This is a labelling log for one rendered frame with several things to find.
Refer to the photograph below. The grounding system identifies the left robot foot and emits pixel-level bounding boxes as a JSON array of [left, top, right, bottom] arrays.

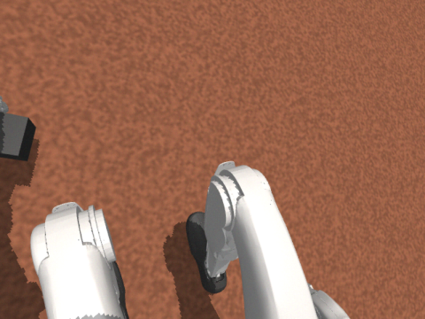
[[112, 261, 129, 319]]

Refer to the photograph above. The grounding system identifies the cube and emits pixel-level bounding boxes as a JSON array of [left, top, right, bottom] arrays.
[[0, 112, 36, 161]]

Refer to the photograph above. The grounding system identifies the right robot hand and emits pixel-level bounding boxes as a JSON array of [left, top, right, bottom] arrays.
[[308, 283, 350, 319]]

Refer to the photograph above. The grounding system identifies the right robot foot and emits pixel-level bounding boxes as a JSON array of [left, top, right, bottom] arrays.
[[186, 211, 227, 294]]

